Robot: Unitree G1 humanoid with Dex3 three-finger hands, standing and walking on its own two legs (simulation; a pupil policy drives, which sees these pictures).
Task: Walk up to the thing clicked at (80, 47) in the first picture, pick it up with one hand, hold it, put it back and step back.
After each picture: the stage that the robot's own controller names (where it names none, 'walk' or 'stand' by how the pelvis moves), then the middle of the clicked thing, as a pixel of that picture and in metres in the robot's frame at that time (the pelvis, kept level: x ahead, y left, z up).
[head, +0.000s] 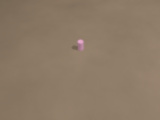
stand; (80, 45) +1.32 +0.05 -0.72
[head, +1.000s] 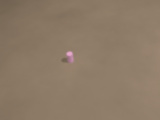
walk; (70, 57) +1.18 +0.24 -0.70
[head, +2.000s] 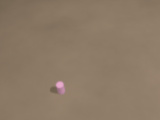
walk; (60, 88) +0.73 +0.26 -0.71
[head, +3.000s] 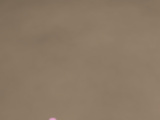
walk; out of the picture +0.39 +0.23 -0.70
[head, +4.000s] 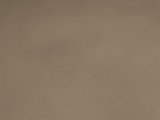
stand; out of the picture +0.28 +0.21 -0.72
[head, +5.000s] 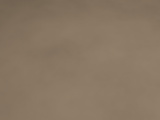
stand; out of the picture +0.29 +0.20 -0.72
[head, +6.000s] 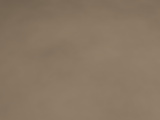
stand; out of the picture +0.30 +0.22 -0.73
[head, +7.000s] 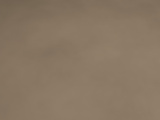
stand; out of the picture +0.28 +0.22 -0.73
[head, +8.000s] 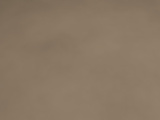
go down; out of the picture +0.29 +0.22 -0.72
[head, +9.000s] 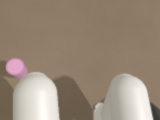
go down; (17, 69) +0.37 +0.26 -0.29
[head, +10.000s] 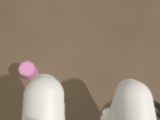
approach; (29, 71) +0.36 +0.26 -0.30
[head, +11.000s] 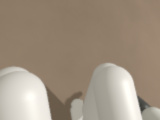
close in; out of the picture +0.34 +0.29 -0.21
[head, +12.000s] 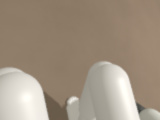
close; out of the picture +0.34 +0.29 -0.21
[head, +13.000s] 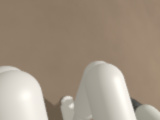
close; out of the picture +0.34 +0.29 -0.22
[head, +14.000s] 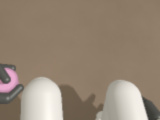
lift; (7, 84) +0.29 +0.27 -0.09
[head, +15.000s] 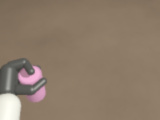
hold; (33, 84) +0.33 +0.18 +0.04
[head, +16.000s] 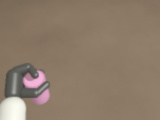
hold; (37, 88) +0.33 +0.18 +0.00
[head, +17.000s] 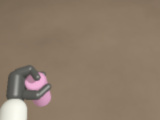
hold; (39, 90) +0.32 +0.17 -0.01
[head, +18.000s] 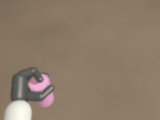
crouch; (42, 91) +0.32 +0.16 -0.03
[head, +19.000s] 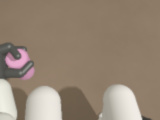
crouch; (21, 65) +0.39 +0.22 -0.10
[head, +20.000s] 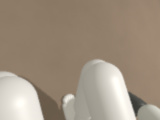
lower; out of the picture +0.37 +0.31 -0.22
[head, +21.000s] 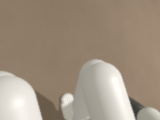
lower; out of the picture +0.38 +0.30 -0.21
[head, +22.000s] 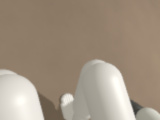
lower; out of the picture +0.37 +0.30 -0.22
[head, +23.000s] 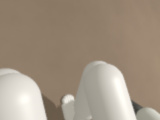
lower; out of the picture +0.36 +0.30 -0.22
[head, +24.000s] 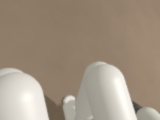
loosen; out of the picture +0.35 +0.28 -0.22
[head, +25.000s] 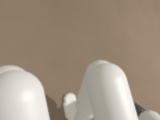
withdraw; out of the picture +0.35 +0.27 -0.22
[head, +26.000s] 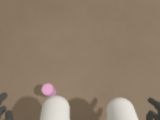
walk; (49, 91) +0.37 +0.22 -0.47
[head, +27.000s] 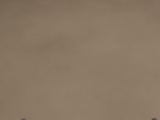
stand; out of the picture +0.31 +0.19 -0.66
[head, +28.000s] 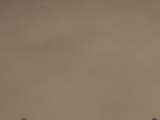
stand; out of the picture +0.32 +0.20 -0.66
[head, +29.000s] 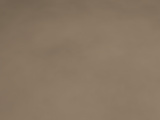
stand; out of the picture +0.33 +0.19 -0.72
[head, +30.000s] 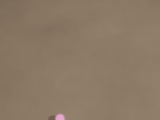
walk; out of the picture +0.36 +0.18 -0.69
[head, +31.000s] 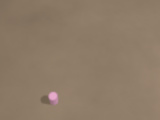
walk; (53, 98) +0.51 +0.19 -0.70
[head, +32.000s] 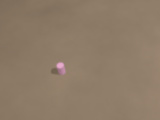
walk; (61, 68) +0.84 +0.28 -0.70
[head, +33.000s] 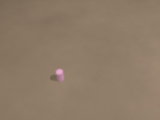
stand; (60, 75) +0.89 +0.24 -0.71
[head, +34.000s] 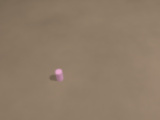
stand; (59, 75) +0.91 +0.25 -0.73
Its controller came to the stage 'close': yes
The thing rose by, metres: 0.71
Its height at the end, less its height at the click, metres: +0.00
